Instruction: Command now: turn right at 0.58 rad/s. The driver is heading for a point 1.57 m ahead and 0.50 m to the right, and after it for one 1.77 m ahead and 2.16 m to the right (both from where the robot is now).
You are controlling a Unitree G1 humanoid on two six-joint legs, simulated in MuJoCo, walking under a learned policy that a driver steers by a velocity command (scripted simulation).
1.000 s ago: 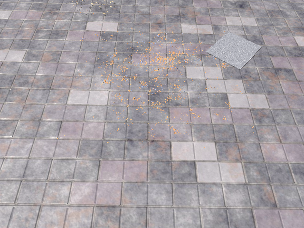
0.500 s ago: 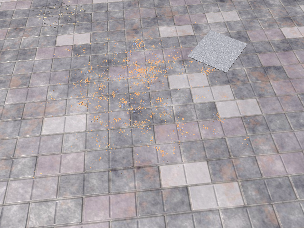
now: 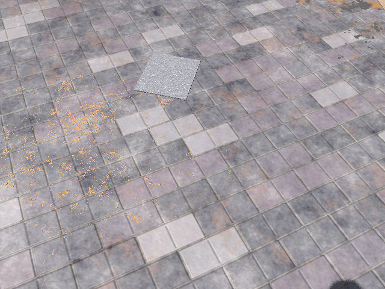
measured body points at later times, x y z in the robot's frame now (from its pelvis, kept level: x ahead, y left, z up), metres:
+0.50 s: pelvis +0.00 -0.02 +0.00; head +0.03 -0.04 +0.44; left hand +0.24 +0.20 -0.09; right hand +0.08 -0.34 -0.10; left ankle +0.05 +0.10 -0.72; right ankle -0.01 -0.13 -0.74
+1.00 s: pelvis -0.02 -0.03 +0.00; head -0.01 -0.05 +0.45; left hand +0.22 +0.14 -0.11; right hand -0.02 -0.32 -0.12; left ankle +0.05 +0.10 -0.74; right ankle -0.08 -0.13 -0.74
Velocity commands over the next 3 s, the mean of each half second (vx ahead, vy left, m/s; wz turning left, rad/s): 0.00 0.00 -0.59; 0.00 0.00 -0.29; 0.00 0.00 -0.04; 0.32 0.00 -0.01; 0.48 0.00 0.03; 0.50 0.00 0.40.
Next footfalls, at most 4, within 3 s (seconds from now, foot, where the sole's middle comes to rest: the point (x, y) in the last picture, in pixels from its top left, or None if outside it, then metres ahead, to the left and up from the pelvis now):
0.08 right None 0.03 -0.13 -0.78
0.54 left None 0.09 0.08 -0.78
0.88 right None -0.05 -0.15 -0.78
2.20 right None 0.36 -0.30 -0.78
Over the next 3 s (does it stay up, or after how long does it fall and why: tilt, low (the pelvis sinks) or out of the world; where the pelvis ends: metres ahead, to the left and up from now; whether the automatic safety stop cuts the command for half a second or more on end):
stays up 0.68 -0.24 0.01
